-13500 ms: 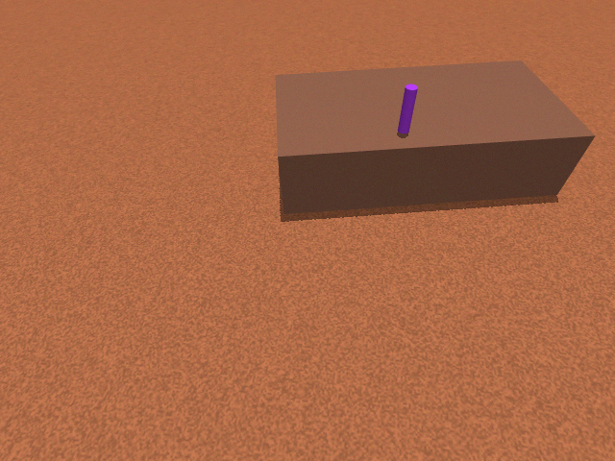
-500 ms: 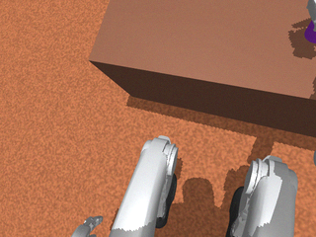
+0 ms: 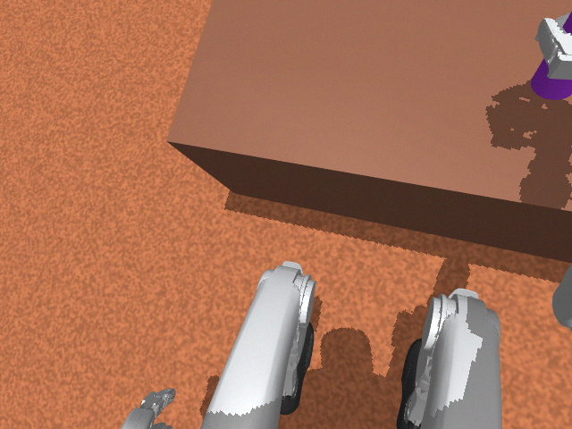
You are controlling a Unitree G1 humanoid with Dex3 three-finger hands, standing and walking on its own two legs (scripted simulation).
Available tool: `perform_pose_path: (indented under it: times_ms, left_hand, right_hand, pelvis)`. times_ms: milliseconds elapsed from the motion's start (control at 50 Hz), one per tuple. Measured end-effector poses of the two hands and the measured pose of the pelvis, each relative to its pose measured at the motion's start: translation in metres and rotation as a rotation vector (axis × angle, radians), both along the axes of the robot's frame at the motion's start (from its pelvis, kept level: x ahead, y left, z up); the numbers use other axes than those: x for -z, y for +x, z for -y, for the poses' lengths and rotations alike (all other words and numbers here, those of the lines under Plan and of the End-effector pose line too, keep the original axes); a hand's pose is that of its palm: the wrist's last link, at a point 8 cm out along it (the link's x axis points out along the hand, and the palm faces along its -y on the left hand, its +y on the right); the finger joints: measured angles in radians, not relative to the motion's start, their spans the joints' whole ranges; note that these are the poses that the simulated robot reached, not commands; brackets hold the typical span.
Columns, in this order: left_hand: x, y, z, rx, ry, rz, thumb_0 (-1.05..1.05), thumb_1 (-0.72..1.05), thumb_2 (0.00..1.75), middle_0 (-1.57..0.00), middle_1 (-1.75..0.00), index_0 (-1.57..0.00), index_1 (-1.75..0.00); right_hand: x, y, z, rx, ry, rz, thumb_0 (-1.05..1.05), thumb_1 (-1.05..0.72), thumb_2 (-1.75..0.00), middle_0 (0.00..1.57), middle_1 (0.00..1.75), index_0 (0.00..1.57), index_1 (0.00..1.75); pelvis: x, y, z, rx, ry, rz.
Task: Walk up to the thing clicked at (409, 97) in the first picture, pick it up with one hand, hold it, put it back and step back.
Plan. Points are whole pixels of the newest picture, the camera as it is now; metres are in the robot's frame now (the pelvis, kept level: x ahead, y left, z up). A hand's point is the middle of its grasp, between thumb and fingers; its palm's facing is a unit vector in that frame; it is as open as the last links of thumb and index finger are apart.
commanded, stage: settle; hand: right
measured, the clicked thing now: out of the picture +0.58 -0.22 +0.04
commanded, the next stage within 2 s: lift in 0.58 s
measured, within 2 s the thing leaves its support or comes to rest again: neither
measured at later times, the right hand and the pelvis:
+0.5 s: hand out of the picture +0.57 -0.20 +0.05, palm faces +0.10 +1.00 -0.02, open 6.6 cm; pelvis +0.01 +0.00 +0.04, yaw -1 degrees
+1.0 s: hand out of the picture +0.55 -0.20 +0.08, palm faces +0.09 +1.00 -0.02, open 6.6 cm; pelvis +0.01 +0.00 +0.06, yaw -1 degrees
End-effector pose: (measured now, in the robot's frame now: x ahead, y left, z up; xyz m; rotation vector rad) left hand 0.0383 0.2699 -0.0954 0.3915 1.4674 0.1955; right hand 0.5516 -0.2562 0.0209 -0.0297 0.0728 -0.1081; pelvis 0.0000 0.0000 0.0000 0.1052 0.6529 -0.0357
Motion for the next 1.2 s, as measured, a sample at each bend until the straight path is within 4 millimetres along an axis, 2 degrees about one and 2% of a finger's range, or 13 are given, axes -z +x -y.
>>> perform_pose_path:
  times_ms: [160,340,520,800,1000,1200]
  left_hand:
    - [-0.017,0.006,-0.001,-0.002,-0.006,0.024,0.00,0.90,0.91,-0.19,-0.29,-0.18,-0.30]
    - [-0.022,0.011,0.004,-0.005,-0.033,0.028,0.00,0.90,0.91,-0.19,-0.29,-0.18,-0.30]
    - [-0.030,0.018,0.006,-0.005,-0.036,0.056,0.00,0.91,0.90,-0.19,-0.29,-0.18,-0.30]
    - [-0.041,0.019,0.007,-0.009,-0.037,0.059,0.00,0.91,0.90,-0.19,-0.29,-0.19,-0.30]
    - [-0.054,0.028,0.011,-0.011,-0.050,0.082,0.00,0.91,0.90,-0.19,-0.29,-0.19,-0.29]
    - [-0.087,0.051,0.015,-0.002,-0.057,0.167,0.00,0.91,0.90,-0.19,-0.29,-0.19,-0.29]
  right_hand:
    - [-0.017,0.003,0.004,-0.011,0.008,-0.002,0.03,0.00,-1.19,0.98,1.15,0.91,1.13]
    - [-0.021,-0.004,0.002,-0.011,0.012,-0.016,0.03,0.00,-1.19,0.98,1.15,0.91,1.13]
    - [-0.035,-0.005,-0.003,-0.011,0.014,-0.005,0.03,0.00,-1.19,0.98,1.15,0.91,1.13]
    - [-0.043,-0.009,0.000,-0.013,0.013,-0.007,0.03,0.00,-1.19,0.98,1.15,0.91,1.13]
    - [-0.059,-0.025,0.000,-0.012,0.011,-0.006,0.03,0.00,-1.19,0.98,1.15,0.91,1.13]
    - [-0.096,-0.054,0.001,-0.005,0.014,-0.011,0.03,0.00,-1.19,0.98,1.15,0.91,1.13]
  pelvis:
    - [-0.015,0.004,0.001,0.001,-0.006,-0.006]
    - [-0.026,0.007,-0.001,0.001,-0.016,-0.007]
    - [-0.037,0.008,-0.001,0.001,-0.017,-0.001]
    - [-0.047,0.011,0.001,0.003,-0.019,0.002]
    - [-0.063,0.013,0.002,0.007,-0.022,0.024]
    - [-0.099,0.018,0.004,0.018,-0.027,0.073]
